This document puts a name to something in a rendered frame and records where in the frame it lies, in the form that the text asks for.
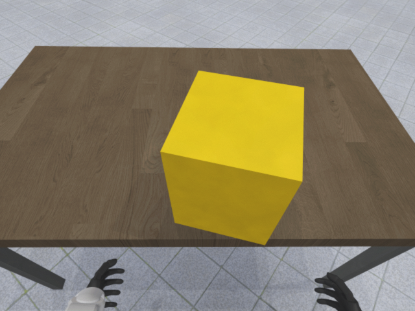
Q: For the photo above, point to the robot right hand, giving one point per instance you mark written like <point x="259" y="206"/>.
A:
<point x="343" y="295"/>

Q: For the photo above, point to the carton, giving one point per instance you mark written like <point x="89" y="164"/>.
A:
<point x="233" y="159"/>

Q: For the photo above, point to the left robot forearm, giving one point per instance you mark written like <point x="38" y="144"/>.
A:
<point x="88" y="299"/>

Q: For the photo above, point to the table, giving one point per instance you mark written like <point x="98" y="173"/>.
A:
<point x="81" y="130"/>

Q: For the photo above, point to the robot left hand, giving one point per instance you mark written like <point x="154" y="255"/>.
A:
<point x="99" y="280"/>

